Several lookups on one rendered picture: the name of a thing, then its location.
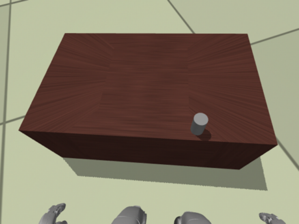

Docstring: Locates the left robot hand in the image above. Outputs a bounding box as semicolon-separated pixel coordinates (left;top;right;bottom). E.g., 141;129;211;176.
39;203;68;224

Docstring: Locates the right robot hand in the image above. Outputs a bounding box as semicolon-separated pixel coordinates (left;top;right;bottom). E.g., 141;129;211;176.
259;213;286;224

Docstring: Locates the can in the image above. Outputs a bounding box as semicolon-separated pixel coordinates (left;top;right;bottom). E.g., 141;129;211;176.
191;113;208;135

